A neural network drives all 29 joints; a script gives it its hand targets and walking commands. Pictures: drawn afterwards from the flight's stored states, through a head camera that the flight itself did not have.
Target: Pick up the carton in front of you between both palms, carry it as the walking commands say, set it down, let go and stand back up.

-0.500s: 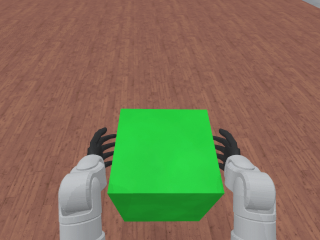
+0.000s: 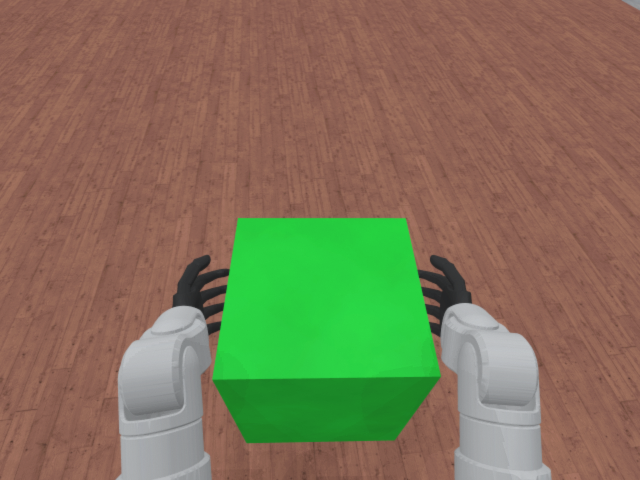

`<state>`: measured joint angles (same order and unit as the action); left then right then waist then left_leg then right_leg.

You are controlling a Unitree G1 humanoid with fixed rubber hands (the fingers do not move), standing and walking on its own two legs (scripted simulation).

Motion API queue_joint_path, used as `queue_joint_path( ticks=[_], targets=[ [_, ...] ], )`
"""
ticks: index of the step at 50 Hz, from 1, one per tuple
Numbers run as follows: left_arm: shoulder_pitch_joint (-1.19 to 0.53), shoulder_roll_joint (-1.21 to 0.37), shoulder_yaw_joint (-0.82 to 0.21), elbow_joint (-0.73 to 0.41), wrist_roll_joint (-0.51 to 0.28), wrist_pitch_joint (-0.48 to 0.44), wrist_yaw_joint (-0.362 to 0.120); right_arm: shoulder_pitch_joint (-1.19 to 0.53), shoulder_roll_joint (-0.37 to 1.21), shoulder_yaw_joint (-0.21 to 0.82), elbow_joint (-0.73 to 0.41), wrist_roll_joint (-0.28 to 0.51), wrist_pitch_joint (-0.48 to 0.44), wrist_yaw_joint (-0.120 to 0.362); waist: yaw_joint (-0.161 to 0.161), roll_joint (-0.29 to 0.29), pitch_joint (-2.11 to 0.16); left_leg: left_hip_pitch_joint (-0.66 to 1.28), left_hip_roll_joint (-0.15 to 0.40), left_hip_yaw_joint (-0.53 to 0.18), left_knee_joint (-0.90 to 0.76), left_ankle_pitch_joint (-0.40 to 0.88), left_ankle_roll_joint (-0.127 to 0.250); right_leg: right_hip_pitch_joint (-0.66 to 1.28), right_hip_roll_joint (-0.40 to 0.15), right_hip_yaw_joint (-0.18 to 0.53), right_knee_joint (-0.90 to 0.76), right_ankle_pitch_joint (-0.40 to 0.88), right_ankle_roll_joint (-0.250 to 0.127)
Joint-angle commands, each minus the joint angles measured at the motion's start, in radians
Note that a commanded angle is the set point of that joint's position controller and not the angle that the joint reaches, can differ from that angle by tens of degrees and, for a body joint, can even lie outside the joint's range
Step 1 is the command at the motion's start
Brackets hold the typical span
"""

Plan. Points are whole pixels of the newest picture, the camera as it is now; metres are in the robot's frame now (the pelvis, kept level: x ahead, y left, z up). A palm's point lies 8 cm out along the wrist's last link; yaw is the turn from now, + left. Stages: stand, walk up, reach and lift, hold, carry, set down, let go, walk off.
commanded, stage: carry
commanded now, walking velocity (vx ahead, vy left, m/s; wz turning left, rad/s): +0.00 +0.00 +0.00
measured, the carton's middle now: (321, 336) +0.29 +0.00 +0.00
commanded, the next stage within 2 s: none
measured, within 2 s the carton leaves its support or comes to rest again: neither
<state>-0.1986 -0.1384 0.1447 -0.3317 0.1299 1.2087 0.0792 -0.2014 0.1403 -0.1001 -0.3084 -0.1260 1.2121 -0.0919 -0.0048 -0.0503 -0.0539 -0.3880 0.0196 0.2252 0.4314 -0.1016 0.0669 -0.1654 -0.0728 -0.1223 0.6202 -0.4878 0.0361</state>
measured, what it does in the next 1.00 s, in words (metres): steps on the spot: right foot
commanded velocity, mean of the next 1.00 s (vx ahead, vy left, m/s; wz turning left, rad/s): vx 0.00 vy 0.00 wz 0.00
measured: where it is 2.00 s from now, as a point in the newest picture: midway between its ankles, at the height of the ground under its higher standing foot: outside the picture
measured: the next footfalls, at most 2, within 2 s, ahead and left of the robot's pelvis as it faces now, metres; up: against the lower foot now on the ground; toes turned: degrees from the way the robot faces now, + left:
right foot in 0.06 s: -0.01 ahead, -0.11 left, +0.00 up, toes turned -11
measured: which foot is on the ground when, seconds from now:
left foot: down 0.00-1.00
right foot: up 0.00-0.04, down 0.06-1.00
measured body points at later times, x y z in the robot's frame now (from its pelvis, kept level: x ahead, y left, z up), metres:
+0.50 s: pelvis +0.08 -0.02 +0.00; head +0.07 -0.02 +0.46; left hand +0.36 +0.13 +0.08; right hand +0.35 -0.18 +0.07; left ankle +0.08 +0.09 -0.73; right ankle -0.05 -0.11 -0.72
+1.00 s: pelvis +0.03 -0.02 +0.00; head +0.02 -0.02 +0.45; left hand +0.33 +0.12 +0.02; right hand +0.32 -0.18 +0.02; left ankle +0.08 +0.09 -0.73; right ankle -0.05 -0.11 -0.73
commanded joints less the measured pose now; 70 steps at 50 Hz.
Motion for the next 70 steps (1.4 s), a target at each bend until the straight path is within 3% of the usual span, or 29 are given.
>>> queue_joint_path(
  ticks=[1, 2, 4, 6, 7, 10, 13, 16, 21, 27, 37, 46, 53, 60, 70],
  targets=[
    [-0.449, -0.927, -0.771, -0.051, -0.439, 0.012, -0.268, -0.399, 0.952, 0.687, -0.039, 0.416, -0.012, 0.269, 0.003, 0.198, -0.399, 0.534, 0.3, -0.288, -0.059, 0.676, 0.077, -0.133, -0.016, 0.052, -0.149, -0.029, 0.003],
    [-0.471, -0.947, -0.778, -0.06, -0.447, 0.003, -0.269, -0.42, 0.97, 0.692, -0.051, 0.422, -0.018, 0.268, 0.006, 0.204, -0.408, 0.494, 0.261, -0.236, -0.051, 0.566, 0.035, -0.061, -0.019, 0.04, -0.246, 0.114, 0.003],
    [-0.49, -0.965, -0.786, -0.086, -0.462, -0.009, -0.267, -0.45, 0.981, 0.699, -0.088, 0.429, -0.031, 0.265, 0.005, 0.152, -0.421, 0.433, 0.205, -0.162, -0.025, 0.42, -0.01, 0.024, -0.051, 0.046, -0.268, 0.308, 0.005],
    [-0.502, -0.958, -0.787, -0.111, -0.465, -0.006, -0.264, -0.477, 0.977, 0.705, -0.108, 0.438, -0.032, 0.259, 0.004, 0.069, -0.406, 0.374, 0.174, -0.136, 0.042, 0.483, -0.016, 0.064, -0.089, 0.05, -0.166, 0.556, 0.003],
    [-0.492, -0.946, -0.784, -0.111, -0.466, -0.003, -0.262, -0.469, 0.962, 0.703, -0.115, 0.434, -0.029, 0.255, 0.005, 0.062, -0.404, 0.359, 0.165, -0.132, 0.07, 0.526, -0.012, 0.067, -0.088, 0.044, -0.141, 0.614, 0.002],
    [-0.416, -0.913, -0.762, -0.064, -0.447, 0.007, -0.258, -0.413, 0.921, 0.699, -0.093, 0.413, -0.013, 0.246, 0.01, 0.052, -0.412, 0.36, 0.162, -0.127, 0.134, 0.677, 0.001, 0.048, -0.076, 0.037, -0.102, 0.735, 0.003],
    [-0.379, -0.909, -0.748, -0.019, -0.426, 0.008, -0.261, -0.396, 0.912, 0.702, -0.065, 0.405, -0.006, 0.25, 0.01, 0.048, -0.401, 0.342, 0.154, -0.118, 0.151, 0.719, 0.001, 0.04, -0.063, 0.026, -0.096, 0.759, 0.009],
    [-0.404, -0.926, -0.749, -0.012, -0.426, 0.001, -0.268, -0.432, 0.928, 0.716, -0.06, 0.414, -0.012, 0.258, 0.01, 0.039, -0.363, 0.295, 0.138, -0.107, 0.145, 0.636, -0.01, 0.055, -0.06, 0.023, -0.129, 0.787, 0.009],
    [-0.417, -0.937, -0.76, 0.015, -0.421, -0.027, -0.273, -0.449, 0.942, 0.737, -0.034, 0.411, -0.038, 0.263, 0.01, 0.008, -0.335, 0.233, 0.108, -0.083, 0.124, 0.467, -0.036, 0.114, -0.082, 0.021, -0.119, 0.938, -0.001],
    [-0.397, -0.926, -0.757, 0.084, -0.381, -0.105, -0.278, -0.421, 0.93, 0.725, 0.036, 0.37, -0.111, 0.272, 0.01, 0.033, -0.333, 0.28, 0.128, -0.096, 0.131, 0.537, -0.026, 0.08, -0.074, 0.014, -0.122, 0.852, 0.0],
    [-0.366, -0.866, -0.695, 0.168, -0.294, -0.261, -0.271, -0.386, 0.867, 0.663, 0.117, 0.29, -0.263, 0.27, 0.007, 0.008, -0.321, 0.213, 0.132, -0.097, 0.159, 0.316, -0.037, 0.104, -0.108, 0.013, -0.112, 0.871, -0.027],
    [-0.421, -0.818, -0.552, 0.341, -0.166, -0.447, -0.264, -0.453, 0.816, 0.529, 0.288, 0.175, -0.451, 0.268, 0.007, 0.048, -0.277, 0.221, 0.156, -0.119, 0.11, 0.252, -0.036, 0.019, -0.088, 0.016, -0.153, 0.519, -0.044],
    [-0.518, -0.883, -0.463, 0.517, -0.102, -0.579, -0.283, -0.541, 0.878, 0.428, 0.473, 0.102, -0.585, 0.287, 0.004, 0.051, -0.263, 0.222, 0.156, -0.129, 0.069, 0.15, -0.037, -0.017, -0.085, 0.038, -0.19, 0.381, -0.06],
    [-0.498, -0.938, -0.535, 0.476, -0.145, -0.547, -0.294, -0.523, 0.934, 0.498, 0.424, 0.142, -0.554, 0.297, 0.006, 0.049, -0.292, 0.226, 0.16, -0.128, 0.064, 0.172, -0.036, -0.014, -0.085, 0.04, -0.176, 0.391, -0.062],
    [-0.498, -0.919, -0.538, 0.442, -0.152, -0.515, -0.292, -0.519, 0.914, 0.498, 0.392, 0.152, -0.52, 0.297, 0.007, 0.051, -0.269, 0.206, 0.161, -0.13, 0.05, 0.127, -0.042, -0.055, -0.087, 0.048, -0.19, 0.331, -0.067]
  ],
)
